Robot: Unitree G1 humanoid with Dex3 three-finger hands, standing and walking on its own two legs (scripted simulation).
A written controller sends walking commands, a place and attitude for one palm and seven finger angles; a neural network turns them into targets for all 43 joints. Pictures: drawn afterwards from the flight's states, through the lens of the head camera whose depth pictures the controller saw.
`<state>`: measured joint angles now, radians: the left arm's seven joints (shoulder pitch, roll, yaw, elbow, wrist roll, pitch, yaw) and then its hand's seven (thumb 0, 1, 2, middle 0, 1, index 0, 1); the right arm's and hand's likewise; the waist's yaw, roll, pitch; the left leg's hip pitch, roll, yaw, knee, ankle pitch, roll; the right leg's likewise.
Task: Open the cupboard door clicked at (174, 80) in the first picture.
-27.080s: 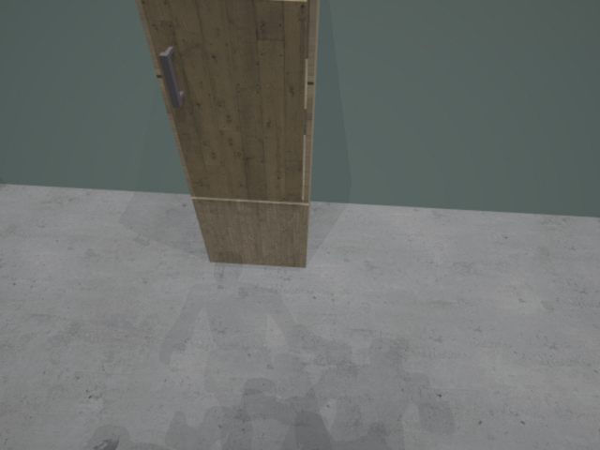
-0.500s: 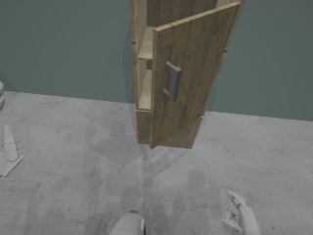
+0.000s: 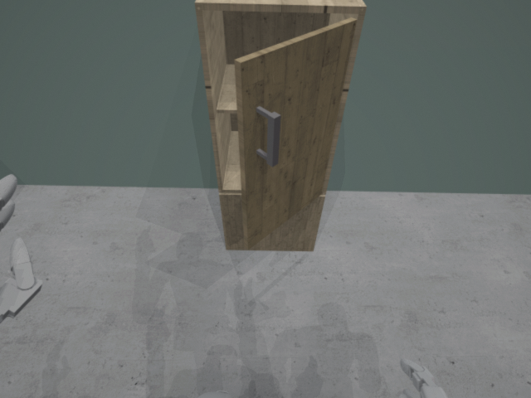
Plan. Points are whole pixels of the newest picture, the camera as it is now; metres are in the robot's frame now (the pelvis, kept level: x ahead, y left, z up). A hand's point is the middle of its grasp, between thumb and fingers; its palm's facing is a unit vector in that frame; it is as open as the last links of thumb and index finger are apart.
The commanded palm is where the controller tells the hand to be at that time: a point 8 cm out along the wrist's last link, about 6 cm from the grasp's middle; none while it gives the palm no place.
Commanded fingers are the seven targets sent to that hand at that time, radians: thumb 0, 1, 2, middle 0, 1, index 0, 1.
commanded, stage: stop stepping back and stand still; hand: left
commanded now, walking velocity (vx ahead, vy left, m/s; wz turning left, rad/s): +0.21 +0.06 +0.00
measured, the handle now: (267, 136) +0.63 +0.05 +0.06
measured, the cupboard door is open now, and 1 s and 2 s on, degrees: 44 44 44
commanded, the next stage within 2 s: let the arm hang, fingers relaxed in 1.10 s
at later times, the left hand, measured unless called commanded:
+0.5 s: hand (32, 275) +0.21 +0.28 +0.16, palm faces +0.37 -0.79 -0.49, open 7.4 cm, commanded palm +0.15 +0.32 +0.18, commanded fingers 0.00 0.90 0.90 -0.20 -0.30 -0.20 -0.30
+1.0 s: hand out of the picture +0.18 +0.31 +0.15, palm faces +0.40 -0.79 -0.47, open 7.4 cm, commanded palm +0.12 +0.35 +0.18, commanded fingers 0.00 0.90 0.90 -0.20 -0.30 -0.20 -0.30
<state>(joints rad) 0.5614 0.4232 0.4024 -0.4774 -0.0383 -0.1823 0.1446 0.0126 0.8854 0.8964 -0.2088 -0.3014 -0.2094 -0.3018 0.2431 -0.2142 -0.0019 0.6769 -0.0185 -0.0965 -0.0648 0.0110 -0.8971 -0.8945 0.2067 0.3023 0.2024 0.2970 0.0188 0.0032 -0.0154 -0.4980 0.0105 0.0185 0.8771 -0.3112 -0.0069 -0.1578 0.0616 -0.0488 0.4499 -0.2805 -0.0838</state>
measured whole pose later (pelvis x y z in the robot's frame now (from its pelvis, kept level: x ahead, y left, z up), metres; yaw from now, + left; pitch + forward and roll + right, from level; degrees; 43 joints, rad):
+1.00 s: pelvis -0.02 +0.04 +0.01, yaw +1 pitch -1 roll -1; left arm 0.56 0.40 0.38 -0.46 -0.04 -0.17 0.15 0.02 0.89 0.90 -0.21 -0.30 -0.21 -0.30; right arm 0.23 -0.21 0.01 0.62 -0.01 -0.11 -0.07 0.01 -0.90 -0.89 0.20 0.30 0.20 0.30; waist -0.01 0.02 0.03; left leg -0.26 0.03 0.06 0.41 -0.13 0.02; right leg -0.13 0.02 -0.05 0.35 -0.21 -0.01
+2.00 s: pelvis -0.01 +0.02 +0.00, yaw +3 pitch -2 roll +0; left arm 0.32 0.12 0.01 1.15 0.00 0.01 0.03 0.00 0.91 0.90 -0.19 -0.30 -0.19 -0.30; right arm 0.30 -0.10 0.01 1.15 -0.03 0.03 -0.02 0.01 -0.91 -0.89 0.20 0.30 0.20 0.30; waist -0.01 0.04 0.04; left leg -0.26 0.02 0.03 0.46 -0.17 0.00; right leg -0.14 0.00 -0.08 0.46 -0.30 -0.03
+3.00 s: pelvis +0.03 +0.01 +0.00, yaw +3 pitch -1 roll +1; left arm 0.29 0.13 0.02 1.14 0.00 -0.01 0.03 0.00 0.91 0.90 -0.19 -0.30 -0.19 -0.30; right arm 0.25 -0.14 0.00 1.16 -0.02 0.01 -0.04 0.01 -0.91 -0.89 0.20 0.30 0.20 0.30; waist -0.01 0.01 0.05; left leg -0.19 0.03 0.03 0.40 -0.19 -0.03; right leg -0.06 0.02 -0.08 0.39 -0.31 -0.05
